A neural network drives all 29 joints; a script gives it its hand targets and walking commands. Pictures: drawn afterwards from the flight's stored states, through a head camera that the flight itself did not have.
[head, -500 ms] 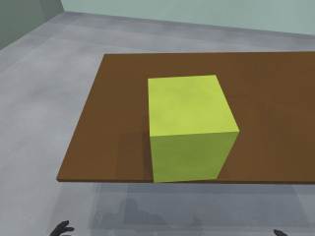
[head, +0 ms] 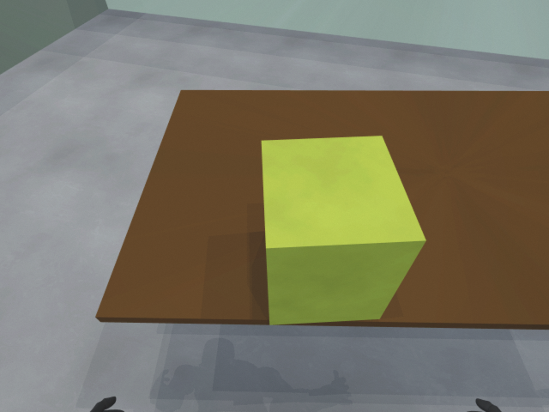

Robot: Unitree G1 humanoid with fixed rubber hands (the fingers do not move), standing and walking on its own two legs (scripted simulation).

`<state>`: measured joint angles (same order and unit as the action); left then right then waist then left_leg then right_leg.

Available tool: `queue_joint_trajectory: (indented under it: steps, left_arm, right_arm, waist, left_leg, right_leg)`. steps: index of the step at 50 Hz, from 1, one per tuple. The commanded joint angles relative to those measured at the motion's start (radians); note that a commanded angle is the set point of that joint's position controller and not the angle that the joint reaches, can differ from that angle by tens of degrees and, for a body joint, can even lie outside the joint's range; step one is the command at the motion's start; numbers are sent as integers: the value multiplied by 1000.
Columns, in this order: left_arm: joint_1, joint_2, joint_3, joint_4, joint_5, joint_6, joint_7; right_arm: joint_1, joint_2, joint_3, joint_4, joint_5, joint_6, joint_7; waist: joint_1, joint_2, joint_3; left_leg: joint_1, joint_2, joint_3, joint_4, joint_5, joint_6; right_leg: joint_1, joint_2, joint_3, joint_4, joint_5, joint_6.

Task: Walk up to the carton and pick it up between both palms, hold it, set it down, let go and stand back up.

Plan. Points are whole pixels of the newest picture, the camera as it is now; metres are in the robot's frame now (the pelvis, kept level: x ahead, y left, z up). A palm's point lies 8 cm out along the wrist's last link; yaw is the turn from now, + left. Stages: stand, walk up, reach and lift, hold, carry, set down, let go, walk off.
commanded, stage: stand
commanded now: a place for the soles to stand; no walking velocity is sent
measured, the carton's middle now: (323, 234) +0.39 -0.04 +0.00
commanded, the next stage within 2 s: reach and lift in 0.14 s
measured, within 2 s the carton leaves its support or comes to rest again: neither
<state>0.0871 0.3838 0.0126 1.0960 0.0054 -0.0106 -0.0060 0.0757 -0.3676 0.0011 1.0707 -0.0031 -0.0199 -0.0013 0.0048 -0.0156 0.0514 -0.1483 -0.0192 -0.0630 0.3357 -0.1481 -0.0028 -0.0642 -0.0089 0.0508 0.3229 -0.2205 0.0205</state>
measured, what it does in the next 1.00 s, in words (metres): stands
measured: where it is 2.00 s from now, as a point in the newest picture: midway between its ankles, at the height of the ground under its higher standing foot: outside the picture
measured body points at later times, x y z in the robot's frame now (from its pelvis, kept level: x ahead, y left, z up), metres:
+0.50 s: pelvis +0.01 -0.02 -0.01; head +0.01 +0.00 +0.44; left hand +0.21 +0.24 -0.09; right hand +0.17 -0.32 -0.08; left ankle +0.02 +0.12 -0.75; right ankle -0.03 -0.14 -0.75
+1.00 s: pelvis +0.01 -0.01 +0.00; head +0.00 +0.00 +0.45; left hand +0.19 +0.23 -0.06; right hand +0.16 -0.27 -0.06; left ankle +0.02 +0.12 -0.75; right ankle -0.03 -0.14 -0.75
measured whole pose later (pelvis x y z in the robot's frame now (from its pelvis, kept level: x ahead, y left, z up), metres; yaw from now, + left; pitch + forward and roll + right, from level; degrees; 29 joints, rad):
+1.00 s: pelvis +0.01 -0.01 +0.00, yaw -2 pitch -5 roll +0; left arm 0.27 0.21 0.05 0.29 0.00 0.25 0.07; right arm 0.25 -0.26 -0.07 0.54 0.02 -0.09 0.08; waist 0.00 -0.02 0.06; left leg -0.07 0.02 -0.01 0.31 -0.16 -0.02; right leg 0.00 0.01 0.07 0.31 -0.23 0.00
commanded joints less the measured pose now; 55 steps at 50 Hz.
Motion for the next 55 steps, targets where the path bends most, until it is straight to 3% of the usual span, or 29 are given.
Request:
queue_joint_trajectory:
  steps: [1, 5, 7, 8, 9, 12, 15, 17, 19, 20, 26, 29, 34, 37, 45, 55]
  left_arm:
    - [-33, 188, 36, -44, 0, -15, 9]
    - [-51, 185, 34, -43, 3, -14, 11]
    - [-41, 186, 36, -41, -2, -15, 11]
    - [-392, 153, 57, -392, -12, 144, 38]
    - [-375, 117, 46, -512, -16, 243, 54]
    - [-259, 122, 66, -598, 47, 410, 39]
    - [-113, 89, 80, -685, 84, 479, 36]
    - [-24, 74, 107, -688, 111, 493, 27]
    - [11, 61, 130, -704, 122, 486, 22]
    - [4, 56, 143, -714, 127, 479, 22]
    - [-50, 27, 158, -807, 115, 437, 36]
    - [-44, 18, 146, -875, 86, 396, 48]
    - [36, -1, 115, -862, 49, 341, 43]
    - [49, -10, 101, -899, 23, 306, 47]
    - [111, -57, 81, -899, 1, 246, 68]
    - [177, -147, 38, -967, 3, 165, 116]
  right_arm:
    - [-37, -203, -41, -43, 1, -12, -8]
    - [-34, -195, -42, -43, -2, -10, -7]
    - [-36, -198, -41, -41, 0, -9, -8]
    - [-339, -36, -159, -121, -119, -158, 14]
    - [-292, -73, -195, -118, -129, -155, 48]
    - [-194, -125, -191, -171, -101, -112, 78]
    - [-105, -184, -179, -185, -52, -92, 86]
    - [-64, -218, -165, -219, -28, -94, 85]
    - [-54, -225, -148, -259, -15, -95, 82]
    - [-58, -211, -136, -279, -8, -91, 83]
    - [-30, -136, -88, -391, 14, -53, 97]
    - [5, -111, -90, -453, 26, -61, 98]
    - [75, -82, -97, -503, 32, -79, 81]
    - [84, -67, -107, -551, 24, -92, 69]
    - [106, -62, -128, -619, 16, -103, 72]
    - [168, -68, -133, -699, 81, -114, 119]
  waist:
    - [-4, 35, -96]
    - [-11, 10, -64]
    - [-5, 25, -73]
    - [-52, 15, -72]
    - [-58, -13, -18]
    - [-37, -49, -83]
    - [-4, 26, -192]
    - [10, 37, -195]
    - [21, 25, -158]
    - [29, 18, -109]
    - [10, 8, -39]
    - [5, 7, -78]
    - [-5, -28, -82]
    - [-4, -21, -72]
    - [-7, -24, -44]
    - [2, -5, -25]
  left_leg:
    - [63, 115, -73, -29, 152, 39]
    - [49, 114, -76, -36, 151, 36]
    - [48, 115, -82, -38, 143, 36]
    - [-24, 24, 141, 119, -160, -70]
    - [-45, 48, 133, 119, -236, -54]
    - [17, 40, 138, 187, -163, -38]
    - [149, 44, 134, 212, 54, -55]
    - [203, 34, 122, 201, 182, -65]
    - [193, 25, 114, 178, 253, -60]
    - [165, 18, 117, 152, 230, -51]
    - [142, 3, 137, 67, 88, -26]
    - [167, -1, 136, 52, 88, -24]
    - [187, -8, 139, 22, 82, -17]
    - [193, -11, 139, 6, 87, -18]
    - [212, 0, 136, -38, 103, -23]
    - [232, 6, 106, -72, 126, -40]
  right_leg:
    - [-12, -109, 56, -46, 141, -38]
    - [-34, -102, 49, -45, 123, -33]
    - [-23, -106, 55, -50, 119, -37]
    - [-241, 25, -124, 100, -129, -46]
    - [-266, 24, -109, 121, -197, -76]
    - [-257, 19, -112, 151, -71, -62]
    - [-201, 49, -143, 141, 141, -72]
    - [-151, 61, -148, 114, 270, -64]
    - [-101, 60, -146, 97, 350, -49]
    - [-83, 52, -137, 79, 352, -41]
    - [-97, 22, -83, 14, 274, -23]
    - [-101, 19, -70, 0, 292, -16]
    - [-89, 21, -58, -30, 327, -5]
    - [-87, 24, -59, -47, 289, -2]
    - [-109, 44, -72, -88, 169, -23]
    - [-120, 45, -65, -133, 126, -50]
